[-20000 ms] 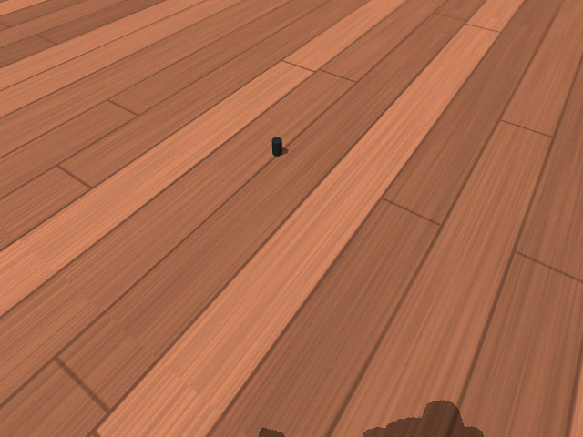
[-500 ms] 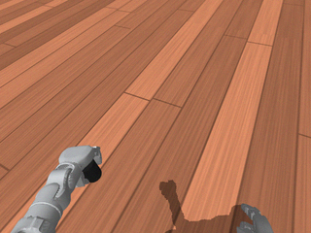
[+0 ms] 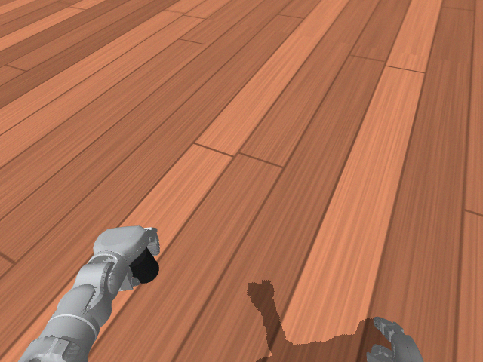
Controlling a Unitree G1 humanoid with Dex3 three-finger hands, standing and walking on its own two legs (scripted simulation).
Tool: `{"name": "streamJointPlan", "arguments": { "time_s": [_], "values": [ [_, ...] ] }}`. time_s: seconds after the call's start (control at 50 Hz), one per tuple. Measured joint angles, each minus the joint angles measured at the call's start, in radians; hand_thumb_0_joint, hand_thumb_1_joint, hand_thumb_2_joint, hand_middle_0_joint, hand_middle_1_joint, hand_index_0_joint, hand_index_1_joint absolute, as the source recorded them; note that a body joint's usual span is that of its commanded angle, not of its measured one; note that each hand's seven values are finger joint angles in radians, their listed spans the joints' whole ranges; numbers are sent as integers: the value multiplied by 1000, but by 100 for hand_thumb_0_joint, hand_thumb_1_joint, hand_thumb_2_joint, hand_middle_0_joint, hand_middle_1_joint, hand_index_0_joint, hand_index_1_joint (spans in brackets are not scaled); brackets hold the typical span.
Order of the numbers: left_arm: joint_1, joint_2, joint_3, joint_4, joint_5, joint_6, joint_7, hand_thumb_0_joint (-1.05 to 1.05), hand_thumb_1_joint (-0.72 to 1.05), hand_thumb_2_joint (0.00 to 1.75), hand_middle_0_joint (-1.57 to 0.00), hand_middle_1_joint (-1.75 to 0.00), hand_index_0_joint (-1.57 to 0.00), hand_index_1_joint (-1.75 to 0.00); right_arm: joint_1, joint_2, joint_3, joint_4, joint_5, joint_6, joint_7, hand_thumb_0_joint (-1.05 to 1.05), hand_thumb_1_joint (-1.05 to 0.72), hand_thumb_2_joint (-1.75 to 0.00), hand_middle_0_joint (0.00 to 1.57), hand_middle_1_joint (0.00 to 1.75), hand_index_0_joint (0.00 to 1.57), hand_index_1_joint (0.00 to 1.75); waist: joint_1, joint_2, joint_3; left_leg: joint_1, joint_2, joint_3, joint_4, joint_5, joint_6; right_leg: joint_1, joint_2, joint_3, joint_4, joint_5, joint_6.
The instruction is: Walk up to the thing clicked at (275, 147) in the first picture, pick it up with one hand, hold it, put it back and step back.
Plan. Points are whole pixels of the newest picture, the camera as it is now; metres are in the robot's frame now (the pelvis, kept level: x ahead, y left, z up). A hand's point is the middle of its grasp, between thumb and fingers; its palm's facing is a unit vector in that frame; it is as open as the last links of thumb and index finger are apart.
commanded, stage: crouch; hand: left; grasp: from above
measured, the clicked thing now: (139, 262) +0.31 +0.21 -0.06
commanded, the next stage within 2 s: none
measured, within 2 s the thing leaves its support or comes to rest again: neither
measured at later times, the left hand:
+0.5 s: hand (142, 285) +0.29 +0.23 -0.13, palm faces -0.48 +0.00 -0.88, open 8.5 cm
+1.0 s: hand (172, 300) +0.34 +0.23 -0.38, palm faces -0.47 +0.00 -0.88, open 8.3 cm
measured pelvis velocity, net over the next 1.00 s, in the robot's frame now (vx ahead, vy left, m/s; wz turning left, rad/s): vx -0.06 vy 0.00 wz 0.02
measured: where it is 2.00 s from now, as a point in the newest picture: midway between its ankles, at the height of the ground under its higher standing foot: outside the picture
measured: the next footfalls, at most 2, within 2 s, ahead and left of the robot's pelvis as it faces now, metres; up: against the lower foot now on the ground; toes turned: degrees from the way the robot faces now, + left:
none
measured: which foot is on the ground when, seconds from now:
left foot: down 0.00-1.00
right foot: down 0.00-1.00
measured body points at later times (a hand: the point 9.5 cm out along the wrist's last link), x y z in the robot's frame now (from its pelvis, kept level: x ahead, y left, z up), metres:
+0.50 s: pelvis -0.02 -0.01 -0.03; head +0.04 -0.01 +0.41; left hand +0.31 +0.22 -0.08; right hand +0.10 -0.28 -0.15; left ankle +0.00 +0.12 -0.74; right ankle +0.02 -0.14 -0.74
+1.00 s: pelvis -0.06 +0.00 -0.24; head +0.12 +0.02 +0.17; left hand +0.36 +0.23 -0.33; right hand -0.01 -0.27 -0.37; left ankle +0.00 +0.12 -0.74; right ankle +0.02 -0.14 -0.74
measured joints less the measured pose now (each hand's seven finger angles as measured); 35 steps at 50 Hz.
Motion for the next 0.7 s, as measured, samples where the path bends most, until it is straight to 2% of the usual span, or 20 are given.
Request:
{"name": "streamJointPlan", "arguments": {
  "time_s": [0.14, 0.22, 0.28, 0.38, 0.46, 0.58, 0.64, 0.7],
  "values": [
    [-3, -3, 0, 8, 2, 1, 2, 6, 12, 74, -73, -106, -62, -92, 5, -2, -3, 0, -2, 1, 2, 1, -91, -91, 20, 30, 20, 30, -2, 1, 0, -1, 1, -1, -2, 1, -1, 0, 1, -1, -2, 1, -1],
    [-6, -8, 8, 34, 7, -5, 20, 6, 12, 74, -72, -105, -62, -92, 6, -2, -3, 1, -4, 3, 3, 1, -91, -91, 20, 30, 20, 30, -8, 0, -1, -6, 2, -3, 3, 0, -2, -6, 2, -2, 4, -1, -2],
    [-13, -12, 13, 73, 18, -18, 48, 6, 12, 74, -72, -104, -62, -92, 6, 0, -3, 0, -7, 3, 5, 1, -91, -91, 20, 30, 20, 30, -13, -6, -1, -24, 2, -5, 15, -2, -3, -24, 2, -5, 18, -6, -3],
    [-51, -19, 20, 184, 53, -47, 130, 6, 14, 71, -73, -101, -62, -90, 2, 1, -5, 3, -23, 1, 15, 1, -91, -91, 20, 30, 20, 30, -29, -25, -2, -114, 2, -16, 83, -21, -5, -108, 0, -13, 82, -26, -5],
    [-117, -20, 19, 300, 96, -69, 212, 7, 16, 68, -74, -100, -63, -88, 6, -5, -13, 15, -39, -11, 29, 1, -91, -91, 20, 30, 20, 30, -41, -40, -30, -277, 4, -26, 223, -69, -7, -263, 1, -19, 210, -70, -7],
    [-236, -24, 47, 453, 163, -77, 342, 9, 20, 62, -76, -99, -65, -84, 37, -24, -37, 19, -63, -29, 47, 1, -91, -91, 20, 30, 20, 30, -68, -48, -100, -604, 12, -40, 525, -177, -8, -581, 5, -23, 493, -169, -3],
    [-287, -20, 66, 508, 175, -68, 385, 10, 22, 59, -77, -98, -66, -81, 47, -30, -47, 30, -73, -38, 45, 0, -91, -91, 20, 30, 20, 30, -87, -42, -130, -762, 14, -44, 669, -228, -5, -735, 6, -21, 629, -214, -1],
    [-331, -14, 87, 544, 173, -56, 408, 11, 23, 56, -78, -97, -67, -79, 56, -30, -54, 43, -83, -50, 40, 0, -90, -90, 20, 30, 20, 30, -106, -32, -157, -912, 15, -48, 800, -270, -2, -883, 7, -19, 753, -251, 0]
  ]
}}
